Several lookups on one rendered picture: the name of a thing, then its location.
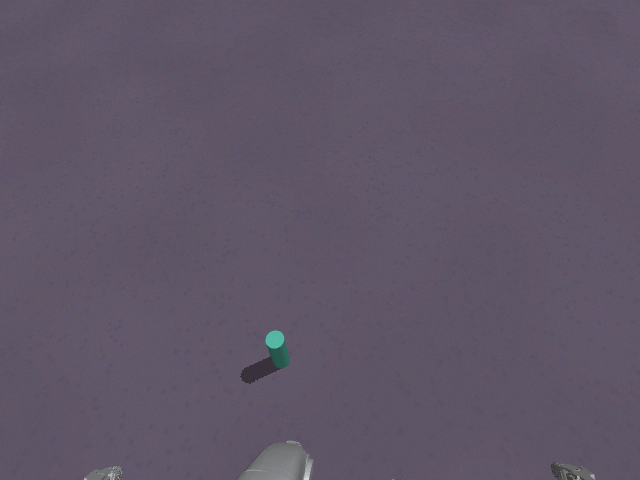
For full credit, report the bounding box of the can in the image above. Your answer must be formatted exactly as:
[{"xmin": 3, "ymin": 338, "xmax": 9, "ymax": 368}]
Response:
[{"xmin": 265, "ymin": 330, "xmax": 290, "ymax": 369}]

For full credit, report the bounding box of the right robot hand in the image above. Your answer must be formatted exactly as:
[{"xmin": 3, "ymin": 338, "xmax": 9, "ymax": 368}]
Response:
[{"xmin": 551, "ymin": 462, "xmax": 595, "ymax": 480}]

